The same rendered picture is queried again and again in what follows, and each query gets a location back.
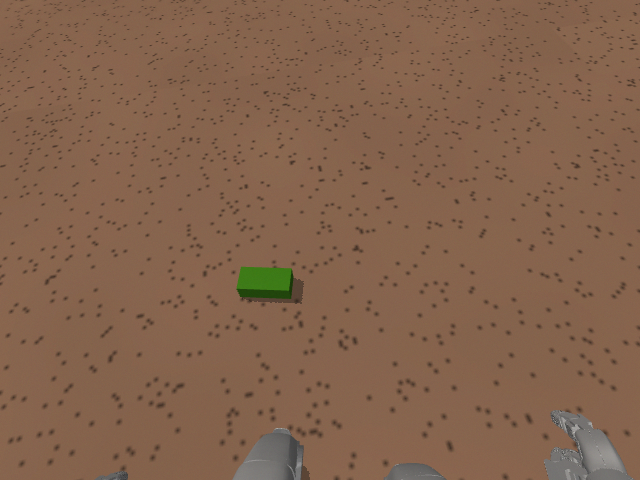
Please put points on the right robot hand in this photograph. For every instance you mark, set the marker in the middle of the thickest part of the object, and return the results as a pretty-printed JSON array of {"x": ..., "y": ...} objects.
[{"x": 595, "y": 450}]

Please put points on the carton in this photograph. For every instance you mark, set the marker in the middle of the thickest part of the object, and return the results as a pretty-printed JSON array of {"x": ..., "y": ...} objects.
[{"x": 261, "y": 282}]

